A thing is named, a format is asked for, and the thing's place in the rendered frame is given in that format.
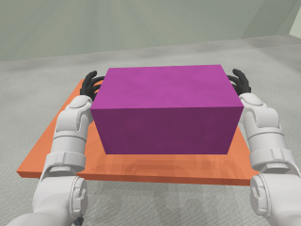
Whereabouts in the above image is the robot right hand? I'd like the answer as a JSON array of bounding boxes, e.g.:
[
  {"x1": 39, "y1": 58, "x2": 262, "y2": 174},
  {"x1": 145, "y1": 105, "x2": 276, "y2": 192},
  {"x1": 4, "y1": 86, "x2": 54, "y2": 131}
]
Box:
[{"x1": 227, "y1": 69, "x2": 251, "y2": 96}]

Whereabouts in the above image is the robot left upper arm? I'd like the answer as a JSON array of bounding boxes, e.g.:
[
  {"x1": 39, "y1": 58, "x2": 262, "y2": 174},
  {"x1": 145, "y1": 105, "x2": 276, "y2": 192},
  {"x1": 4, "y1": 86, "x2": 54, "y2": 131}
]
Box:
[{"x1": 6, "y1": 176, "x2": 88, "y2": 226}]

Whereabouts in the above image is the table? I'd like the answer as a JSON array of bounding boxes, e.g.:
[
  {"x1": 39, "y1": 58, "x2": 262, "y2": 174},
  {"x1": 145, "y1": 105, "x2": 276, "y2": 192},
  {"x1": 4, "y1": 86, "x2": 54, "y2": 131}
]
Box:
[{"x1": 16, "y1": 79, "x2": 260, "y2": 226}]

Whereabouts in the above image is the robot left forearm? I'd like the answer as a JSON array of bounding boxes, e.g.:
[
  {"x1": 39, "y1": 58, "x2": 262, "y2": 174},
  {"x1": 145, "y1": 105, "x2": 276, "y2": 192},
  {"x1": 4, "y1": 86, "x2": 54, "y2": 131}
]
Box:
[{"x1": 32, "y1": 95, "x2": 94, "y2": 213}]

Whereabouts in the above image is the robot right upper arm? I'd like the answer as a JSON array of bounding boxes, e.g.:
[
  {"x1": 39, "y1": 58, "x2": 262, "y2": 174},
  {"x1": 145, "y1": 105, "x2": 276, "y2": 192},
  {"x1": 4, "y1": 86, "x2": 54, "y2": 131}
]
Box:
[{"x1": 249, "y1": 173, "x2": 301, "y2": 226}]

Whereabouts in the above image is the robot left hand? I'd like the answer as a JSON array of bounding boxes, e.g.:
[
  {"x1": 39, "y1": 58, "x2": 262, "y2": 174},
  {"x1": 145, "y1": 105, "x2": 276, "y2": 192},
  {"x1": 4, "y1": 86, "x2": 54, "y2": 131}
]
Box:
[{"x1": 80, "y1": 71, "x2": 105, "y2": 102}]

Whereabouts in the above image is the robot right forearm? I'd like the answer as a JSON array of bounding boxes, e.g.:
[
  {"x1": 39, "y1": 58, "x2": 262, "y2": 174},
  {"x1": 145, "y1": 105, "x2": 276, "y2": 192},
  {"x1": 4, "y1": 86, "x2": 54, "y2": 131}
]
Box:
[{"x1": 239, "y1": 92, "x2": 301, "y2": 178}]

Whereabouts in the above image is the carton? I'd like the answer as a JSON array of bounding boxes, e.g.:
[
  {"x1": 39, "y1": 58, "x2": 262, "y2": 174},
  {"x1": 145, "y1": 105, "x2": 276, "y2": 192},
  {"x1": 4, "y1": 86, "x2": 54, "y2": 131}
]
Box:
[{"x1": 90, "y1": 64, "x2": 244, "y2": 154}]

